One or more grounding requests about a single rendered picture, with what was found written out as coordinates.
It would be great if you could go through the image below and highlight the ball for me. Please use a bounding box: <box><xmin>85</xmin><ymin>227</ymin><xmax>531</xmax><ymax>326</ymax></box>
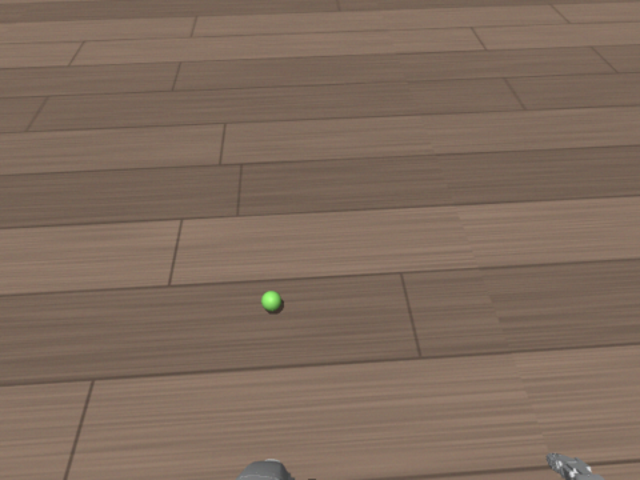
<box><xmin>261</xmin><ymin>291</ymin><xmax>281</xmax><ymax>311</ymax></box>

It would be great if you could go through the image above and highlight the right robot hand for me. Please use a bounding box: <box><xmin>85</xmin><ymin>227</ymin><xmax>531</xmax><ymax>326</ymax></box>
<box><xmin>546</xmin><ymin>453</ymin><xmax>605</xmax><ymax>480</ymax></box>

